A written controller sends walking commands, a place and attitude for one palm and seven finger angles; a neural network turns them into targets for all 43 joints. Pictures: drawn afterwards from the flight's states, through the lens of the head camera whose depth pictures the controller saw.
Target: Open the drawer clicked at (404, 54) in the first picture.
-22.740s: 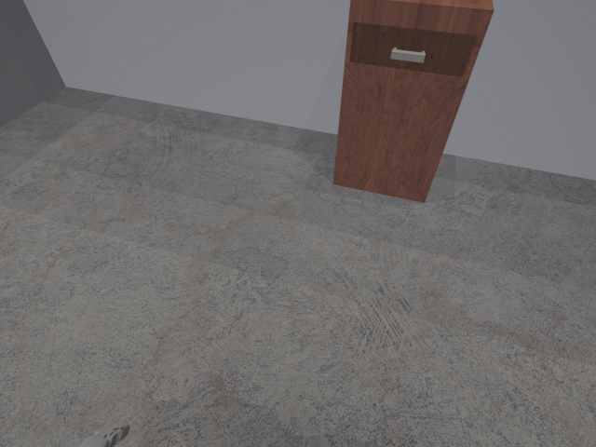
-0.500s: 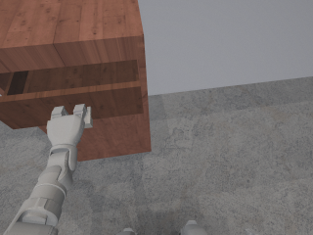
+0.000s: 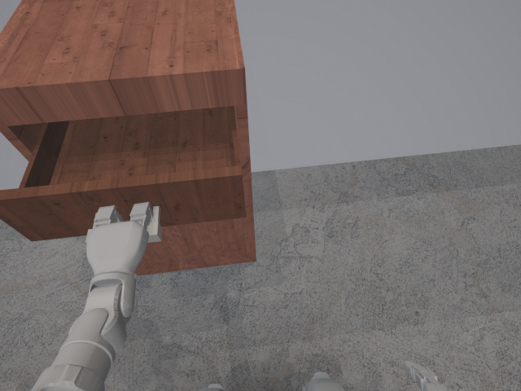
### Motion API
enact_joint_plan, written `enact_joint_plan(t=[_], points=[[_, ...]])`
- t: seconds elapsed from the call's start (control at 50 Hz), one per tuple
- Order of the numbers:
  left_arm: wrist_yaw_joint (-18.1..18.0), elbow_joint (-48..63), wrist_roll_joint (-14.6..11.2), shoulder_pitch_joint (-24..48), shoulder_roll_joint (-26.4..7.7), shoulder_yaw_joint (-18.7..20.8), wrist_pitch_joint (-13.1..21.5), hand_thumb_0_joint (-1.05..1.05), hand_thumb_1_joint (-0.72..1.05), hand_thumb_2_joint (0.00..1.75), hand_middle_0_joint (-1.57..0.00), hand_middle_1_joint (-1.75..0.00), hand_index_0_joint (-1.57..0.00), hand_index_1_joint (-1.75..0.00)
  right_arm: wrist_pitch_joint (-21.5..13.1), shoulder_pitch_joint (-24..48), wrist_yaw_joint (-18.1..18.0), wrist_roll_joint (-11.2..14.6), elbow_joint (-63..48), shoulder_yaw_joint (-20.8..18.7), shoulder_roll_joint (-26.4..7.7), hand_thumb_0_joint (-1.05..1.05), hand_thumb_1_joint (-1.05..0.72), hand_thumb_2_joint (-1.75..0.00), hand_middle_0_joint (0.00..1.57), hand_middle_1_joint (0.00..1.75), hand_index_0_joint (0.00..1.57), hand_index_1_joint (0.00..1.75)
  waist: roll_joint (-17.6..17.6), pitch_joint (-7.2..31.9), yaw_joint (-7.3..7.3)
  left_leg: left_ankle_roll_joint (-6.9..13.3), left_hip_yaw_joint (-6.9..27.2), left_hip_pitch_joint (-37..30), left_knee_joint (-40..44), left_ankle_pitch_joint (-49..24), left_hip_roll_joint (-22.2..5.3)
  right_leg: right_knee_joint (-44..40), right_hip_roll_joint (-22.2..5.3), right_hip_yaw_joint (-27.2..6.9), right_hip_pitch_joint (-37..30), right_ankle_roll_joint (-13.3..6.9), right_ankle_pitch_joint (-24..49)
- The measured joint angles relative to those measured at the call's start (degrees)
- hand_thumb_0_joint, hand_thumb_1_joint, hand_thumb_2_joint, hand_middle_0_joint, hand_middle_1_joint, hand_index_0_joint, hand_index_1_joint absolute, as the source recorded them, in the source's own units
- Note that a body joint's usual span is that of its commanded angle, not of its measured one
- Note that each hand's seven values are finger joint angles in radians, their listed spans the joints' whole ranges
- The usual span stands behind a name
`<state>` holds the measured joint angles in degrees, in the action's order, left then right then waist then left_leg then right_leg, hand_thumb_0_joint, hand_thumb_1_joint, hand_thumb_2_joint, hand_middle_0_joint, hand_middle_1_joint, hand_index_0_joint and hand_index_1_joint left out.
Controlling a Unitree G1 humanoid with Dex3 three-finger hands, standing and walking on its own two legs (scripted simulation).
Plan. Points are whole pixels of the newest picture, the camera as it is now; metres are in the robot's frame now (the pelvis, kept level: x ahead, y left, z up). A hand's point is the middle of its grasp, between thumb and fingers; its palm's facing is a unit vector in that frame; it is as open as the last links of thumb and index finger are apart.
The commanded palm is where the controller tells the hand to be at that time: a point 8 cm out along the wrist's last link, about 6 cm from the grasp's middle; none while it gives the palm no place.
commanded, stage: pull the drawer open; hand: left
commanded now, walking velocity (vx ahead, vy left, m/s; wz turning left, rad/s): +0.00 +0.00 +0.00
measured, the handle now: (126, 224) +0.39 +0.25 -0.02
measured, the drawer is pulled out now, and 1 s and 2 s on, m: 0.17 0.29 0.30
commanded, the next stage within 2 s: open the thumb to release the handle in 1.50 s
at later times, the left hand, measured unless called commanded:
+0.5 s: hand (129, 287) +0.28 +0.22 -0.04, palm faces -0.01 -0.04 -1.00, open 5.7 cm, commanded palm +0.24 +0.22 +0.01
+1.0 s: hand (125, 332) +0.22 +0.21 -0.04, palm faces +0.00 -0.07 -1.00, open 5.8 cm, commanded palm +0.18 +0.21 +0.01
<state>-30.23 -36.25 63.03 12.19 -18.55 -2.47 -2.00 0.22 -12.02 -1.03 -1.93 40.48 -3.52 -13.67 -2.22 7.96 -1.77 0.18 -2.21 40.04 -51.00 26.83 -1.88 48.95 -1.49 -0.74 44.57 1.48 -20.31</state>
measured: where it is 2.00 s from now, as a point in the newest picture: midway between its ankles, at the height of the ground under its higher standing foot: outside the picture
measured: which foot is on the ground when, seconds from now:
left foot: down 0.00-1.00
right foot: down 0.00-1.00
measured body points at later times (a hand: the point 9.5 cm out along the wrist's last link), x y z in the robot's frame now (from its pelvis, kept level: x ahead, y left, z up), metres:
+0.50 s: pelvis +0.00 -0.01 +0.00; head +0.06 -0.02 +0.45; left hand +0.28 +0.22 +0.02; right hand +0.16 -0.26 -0.12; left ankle -0.03 +0.12 -0.69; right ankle +0.03 -0.14 -0.69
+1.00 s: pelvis +0.01 -0.01 +0.00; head +0.06 -0.03 +0.44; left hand +0.21 +0.21 +0.02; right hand +0.21 -0.24 -0.11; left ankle -0.03 +0.12 -0.69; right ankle +0.03 -0.14 -0.69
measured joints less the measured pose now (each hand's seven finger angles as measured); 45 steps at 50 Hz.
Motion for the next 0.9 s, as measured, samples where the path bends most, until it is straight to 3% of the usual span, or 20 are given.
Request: enact_joint_plan(t=[0.58,0.9], points=[[-1.0,13.6,0.1,-15.7,2.3,-2.3,-2.7,0.02,0.7,0.77,-0.3,-1.35,-0.41,-1.35,-1.2,2.5,0.2,-0.1,-2.1,0.6,0.3,0.01,-0.9,-0.9,0.2,0.3,0.2,0.3,0.0,-0.1,1.87,-0.8,0.3,-3.8,1.0,0.3,-0.2,0.3,0.2,0.3,-3.2,-0.7,-1.1],[-1.9,25.4,0.8,-29.1,3.4,-3.2,-3.3,0.03,0.69,0.76,-0.29,-1.35,-0.42,-1.35,-0.3,5.0,1.4,-1.0,-4.1,0.9,0.8,0.01,-0.9,-0.9,0.2,0.3,0.2,0.3,0.1,0.3,2.82,-1.1,0.3,-4.3,-0.5,1.7,-0.5,2.1,0.5,0.3,-3.5,-1.0,-2.6]])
